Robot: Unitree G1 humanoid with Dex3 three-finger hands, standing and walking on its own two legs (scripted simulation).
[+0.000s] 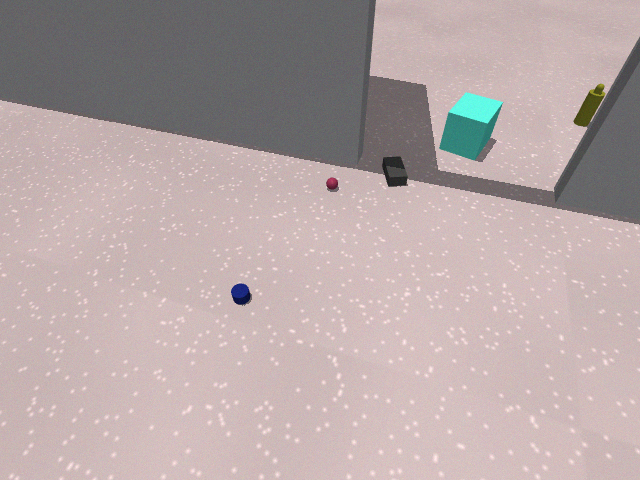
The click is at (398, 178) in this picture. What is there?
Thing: lying carton
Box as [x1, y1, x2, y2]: [382, 156, 407, 185]
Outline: 400,156 383,157 382,167 388,185 404,185 406,182 407,176
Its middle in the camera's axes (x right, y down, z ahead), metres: +0.41 -0.36 +1.97
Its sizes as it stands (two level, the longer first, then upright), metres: 0.165 0.090 0.057
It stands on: the floor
